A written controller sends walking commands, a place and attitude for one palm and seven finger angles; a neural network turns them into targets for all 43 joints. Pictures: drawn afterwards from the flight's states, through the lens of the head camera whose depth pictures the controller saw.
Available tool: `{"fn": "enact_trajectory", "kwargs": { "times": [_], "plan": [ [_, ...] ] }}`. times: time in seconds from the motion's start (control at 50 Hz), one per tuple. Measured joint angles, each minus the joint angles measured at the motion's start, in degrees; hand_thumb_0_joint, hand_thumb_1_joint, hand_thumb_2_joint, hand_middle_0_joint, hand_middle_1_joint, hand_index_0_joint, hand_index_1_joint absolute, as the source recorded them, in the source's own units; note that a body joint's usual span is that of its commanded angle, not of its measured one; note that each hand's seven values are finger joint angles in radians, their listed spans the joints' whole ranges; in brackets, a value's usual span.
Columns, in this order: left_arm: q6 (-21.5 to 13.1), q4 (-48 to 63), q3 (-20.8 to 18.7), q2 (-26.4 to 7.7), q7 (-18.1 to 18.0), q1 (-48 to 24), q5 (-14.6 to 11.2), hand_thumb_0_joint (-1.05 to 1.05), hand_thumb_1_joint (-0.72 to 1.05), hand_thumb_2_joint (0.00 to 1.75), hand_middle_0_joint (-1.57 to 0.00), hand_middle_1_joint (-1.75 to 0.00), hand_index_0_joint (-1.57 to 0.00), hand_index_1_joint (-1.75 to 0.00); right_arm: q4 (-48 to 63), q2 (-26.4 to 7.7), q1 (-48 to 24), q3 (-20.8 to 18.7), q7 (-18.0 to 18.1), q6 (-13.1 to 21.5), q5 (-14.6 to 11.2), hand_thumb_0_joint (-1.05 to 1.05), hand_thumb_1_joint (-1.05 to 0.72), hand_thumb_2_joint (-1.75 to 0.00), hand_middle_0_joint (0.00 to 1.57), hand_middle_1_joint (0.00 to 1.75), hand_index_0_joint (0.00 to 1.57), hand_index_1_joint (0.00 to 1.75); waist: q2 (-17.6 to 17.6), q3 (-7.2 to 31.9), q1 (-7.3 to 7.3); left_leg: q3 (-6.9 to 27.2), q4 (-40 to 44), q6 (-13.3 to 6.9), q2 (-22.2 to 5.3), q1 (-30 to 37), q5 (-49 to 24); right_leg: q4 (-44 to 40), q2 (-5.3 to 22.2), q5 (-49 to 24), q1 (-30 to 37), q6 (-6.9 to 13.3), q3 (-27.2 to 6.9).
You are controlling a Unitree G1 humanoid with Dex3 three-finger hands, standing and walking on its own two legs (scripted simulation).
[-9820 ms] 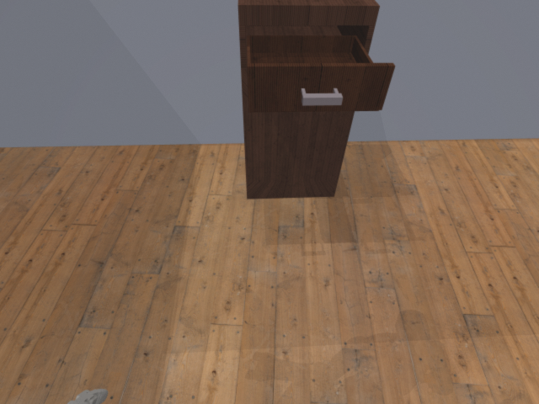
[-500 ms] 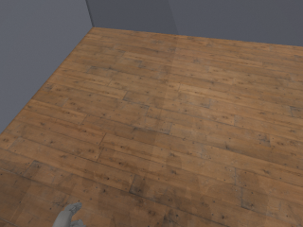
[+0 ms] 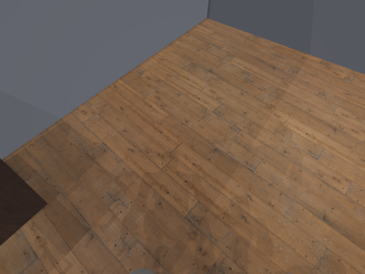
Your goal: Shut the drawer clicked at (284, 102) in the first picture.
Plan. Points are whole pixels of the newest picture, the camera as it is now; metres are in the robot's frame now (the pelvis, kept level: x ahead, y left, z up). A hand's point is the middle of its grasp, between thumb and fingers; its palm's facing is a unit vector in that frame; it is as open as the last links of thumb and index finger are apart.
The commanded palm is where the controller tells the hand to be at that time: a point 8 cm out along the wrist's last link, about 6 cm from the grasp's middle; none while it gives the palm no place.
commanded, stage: turn to face it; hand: left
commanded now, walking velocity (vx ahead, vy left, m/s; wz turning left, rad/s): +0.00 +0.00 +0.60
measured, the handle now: out of the picture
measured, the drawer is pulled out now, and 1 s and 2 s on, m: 0.30 0.30 0.30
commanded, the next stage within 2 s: take the last steps up to it in 1.56 s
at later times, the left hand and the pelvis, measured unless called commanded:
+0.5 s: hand out of the picture +0.09 +0.26 -0.14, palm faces +0.27 -0.93 -0.25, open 7.4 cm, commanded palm none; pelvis +0.01 +0.02 +0.01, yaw +16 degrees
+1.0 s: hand out of the picture -0.07 +0.20 -0.16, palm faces +0.57 -0.78 -0.25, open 7.4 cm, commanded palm none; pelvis +0.00 +0.01 +0.00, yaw +35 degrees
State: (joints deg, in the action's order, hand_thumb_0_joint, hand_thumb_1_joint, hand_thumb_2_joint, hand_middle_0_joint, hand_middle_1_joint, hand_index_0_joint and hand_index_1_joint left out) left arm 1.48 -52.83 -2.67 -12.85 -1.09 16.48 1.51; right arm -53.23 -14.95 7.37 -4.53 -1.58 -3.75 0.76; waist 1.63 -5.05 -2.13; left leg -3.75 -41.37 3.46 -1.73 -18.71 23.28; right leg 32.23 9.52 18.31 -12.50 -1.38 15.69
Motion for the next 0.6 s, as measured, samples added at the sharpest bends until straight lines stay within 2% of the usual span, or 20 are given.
{"fn": "enact_trajectory", "kwargs": {
  "times": [0.02,0.04,0.06,0.1,0.16,0.24,0.34,0.46,0.54,0.58,0.6],
  "plan": [
    [0.2,-0.2,-0.3,-0.6,0.0,0.4,-0.2,0.01,0.91,0.9,-0.21,-0.3,-0.2,-0.3,0.6,0.1,-0.5,0.2,0.0,0.5,0.0,0.01,-0.91,-0.89,0.19,0.3,0.19,0.3,0.3,0.2,-0.18,-0.6,4.8,-0.4,0.3,2.0,-3.2,1.8,0.6,0.9,-0.7,-0.6,0.5],
    [0.5,-0.4,-0.6,-1.2,0.1,0.9,-0.4,0.01,0.91,0.9,-0.21,-0.3,-0.2,-0.3,1.2,0.2,-0.9,0.4,-0.1,1.1,0.1,0.01,-0.91,-0.89,0.19,0.3,0.19,0.3,0.7,0.4,-0.23,-0.7,7.7,-2.6,0.8,3.1,-5.3,4.9,1.4,2.1,-2.1,-1.2,0.5],
    [1.1,-0.9,-0.9,-2.1,0.1,0.6,-0.6,0.01,0.91,0.9,-0.21,-0.3,-0.2,-0.3,1.5,0.8,-1.5,0.5,0.0,1.7,0.1,0.01,-0.91,-0.89,0.19,0.3,0.2,0.3,1.8,0.2,-0.31,-0.6,6.7,-4.4,1.7,2.4,-5.0,9.6,1.7,6.7,-4.1,-2.2,-1.8],
    [2.5,-1.6,-1.3,-3.3,-0.2,0.0,-0.6,0.01,0.91,0.9,-0.21,-0.3,-0.2,-0.3,2.0,1.7,-2.0,1.1,0.2,2.4,0.1,0.01,-0.91,-0.89,0.19,0.3,0.2,0.3,2.6,0.1,-0.66,0.2,5.7,-6.1,2.1,2.1,-4.0,20.5,0.0,12.5,-8.5,-3.1,-6.9],
    [3.1,-1.9,-1.7,-3.9,-0.1,-1.5,-0.6,0.01,0.91,0.9,-0.2,-0.3,-0.2,-0.3,2.4,2.6,-1.3,1.8,1.0,2.8,0.3,0.0,-0.91,-0.89,0.2,0.3,0.2,0.3,2.0,0.6,-0.19,2.3,8.7,-6.3,2.3,3.6,-5.6,30.6,-2.3,9.7,-13.1,-3.9,-10.7],
    [2.1,-0.4,-1.5,-3.8,0.4,-4.0,-0.7,0.01,0.91,0.9,-0.2,-0.3,-0.2,-0.3,1.9,3.1,0.2,2.3,1.4,2.7,0.1,0.0,-0.91,-0.89,0.2,0.3,0.2,0.3,1.0,0.8,0.3,5.0,13.4,-6.9,3.1,5.7,-8.6,33.5,-3.3,4.3,-16.0,-4.9,-13.6],
    [1.7,1.2,-1.2,-3.1,0.2,-6.6,-0.8,0.01,0.91,0.9,-0.2,-0.3,-0.2,-0.3,1.0,3.8,3.0,2.3,1.3,2.4,0.2,0.0,-0.91,-0.89,0.2,0.3,0.2,0.3,0.4,1.5,1.5,7.8,15.8,-7.2,4.6,6.5,-10.3,30.5,-4.1,2.2,-16.1,-5.7,-15.6],
    [1.8,2.7,-0.8,-2.0,-0.1,-9.7,-1.2,0.01,0.91,0.9,-0.2,-0.3,-0.2,-0.3,-0.2,4.0,6.6,1.6,1.3,1.9,0.6,0.0,-0.9,-0.89,0.2,0.3,0.2,0.3,-0.9,1.9,3.8,11.4,15.3,-6.6,6.0,5.3,-10.8,21.2,-6.3,5.2,-13.0,-5.4,-16.1],
    [1.2,4.0,-0.2,-0.9,-0.2,-11.2,-1.6,0.01,0.91,0.9,-0.2,-0.3,-0.2,-0.3,-1.0,3.2,8.4,1.0,1.5,1.3,0.8,0.0,-0.9,-0.89,0.2,0.3,0.2,0.3,-2.4,1.7,5.15,14.1,13.6,-5.4,6.8,3.5,-10.5,11.1,-8.5,5.4,-8.8,-4.4,-16.2],
    [0.4,4.7,0.2,-0.4,-0.2,-11.2,-1.8,0.01,0.91,0.9,-0.2,-0.3,-0.2,-0.3,-1.4,2.7,9.2,0.5,1.5,0.9,0.5,0.01,-0.9,-0.89,0.2,0.3,0.2,0.3,-3.1,2.0,5.35,15.3,11.8,-4.6,7.4,2.2,-9.9,2.7,-9.3,0.9,-5.0,-3.9,-15.7],
    [-0.2,5.1,0.4,-0.4,-0.2,-10.9,-1.8,0.01,0.91,0.9,-0.2,-0.3,-0.2,-0.3,-1.5,2.5,9.7,0.3,1.4,0.8,0.3,0.01,-0.9,-0.89,0.2,0.3,0.2,0.3,-3.0,2.4,5.16,15.6,10.0,-4.1,8.1,1.2,-9.1,-2.2,-9.1,-1.9,-2.8,-3.0,-15.6]
  ]
}}
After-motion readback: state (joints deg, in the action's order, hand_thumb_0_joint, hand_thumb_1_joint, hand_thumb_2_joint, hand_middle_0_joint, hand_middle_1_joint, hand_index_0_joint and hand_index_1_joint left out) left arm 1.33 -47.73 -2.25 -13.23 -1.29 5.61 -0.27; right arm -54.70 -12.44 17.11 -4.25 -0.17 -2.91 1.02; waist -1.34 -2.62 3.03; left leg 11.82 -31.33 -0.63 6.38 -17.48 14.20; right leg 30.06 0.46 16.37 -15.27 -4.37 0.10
